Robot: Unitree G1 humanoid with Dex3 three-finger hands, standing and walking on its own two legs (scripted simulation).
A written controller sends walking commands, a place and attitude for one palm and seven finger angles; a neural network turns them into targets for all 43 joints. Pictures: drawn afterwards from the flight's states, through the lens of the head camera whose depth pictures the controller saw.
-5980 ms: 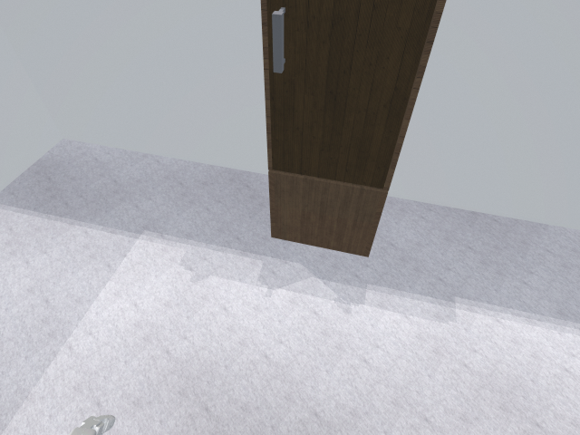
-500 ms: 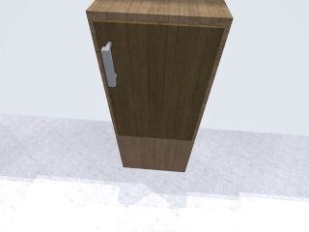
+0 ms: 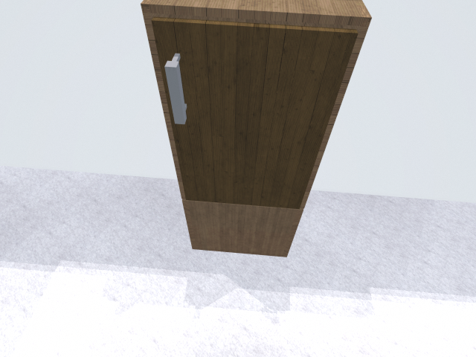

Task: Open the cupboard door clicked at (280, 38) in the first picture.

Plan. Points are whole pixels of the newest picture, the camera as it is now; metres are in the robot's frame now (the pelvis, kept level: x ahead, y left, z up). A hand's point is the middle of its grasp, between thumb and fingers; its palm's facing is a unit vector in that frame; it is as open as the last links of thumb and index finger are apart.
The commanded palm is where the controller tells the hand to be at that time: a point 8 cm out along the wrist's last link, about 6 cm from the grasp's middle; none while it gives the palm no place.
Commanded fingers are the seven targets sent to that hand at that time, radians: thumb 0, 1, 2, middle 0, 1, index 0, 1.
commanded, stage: look again from close up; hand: left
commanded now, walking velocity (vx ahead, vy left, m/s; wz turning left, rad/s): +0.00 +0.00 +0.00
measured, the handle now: (178, 89) +0.62 +0.17 +0.11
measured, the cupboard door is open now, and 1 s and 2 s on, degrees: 0 0 0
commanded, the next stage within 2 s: shuffle to correct the standing spot in 0.46 s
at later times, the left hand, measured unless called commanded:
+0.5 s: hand out of the picture +0.03 +0.25 -0.16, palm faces +0.00 -0.95 -0.32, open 7.4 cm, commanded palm none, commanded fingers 0.00 0.90 0.90 -0.20 -0.30 -0.20 -0.30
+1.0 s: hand out of the picture -0.08 +0.16 -0.19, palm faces +0.04 -0.99 -0.12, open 7.4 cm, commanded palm none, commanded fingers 0.00 0.90 0.90 -0.20 -0.30 -0.20 -0.30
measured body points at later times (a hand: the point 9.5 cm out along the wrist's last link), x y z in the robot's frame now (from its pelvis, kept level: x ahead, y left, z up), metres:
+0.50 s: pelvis -0.05 +0.02 +0.00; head -0.07 +0.02 +0.45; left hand +0.03 +0.30 -0.13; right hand +0.04 -0.26 -0.13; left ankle +0.01 +0.12 -0.74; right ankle -0.02 -0.13 -0.74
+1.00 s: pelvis -0.01 +0.01 -0.01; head -0.03 +0.02 +0.44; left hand -0.08 +0.21 -0.17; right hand -0.06 -0.20 -0.17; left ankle +0.01 +0.12 -0.74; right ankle -0.02 -0.13 -0.74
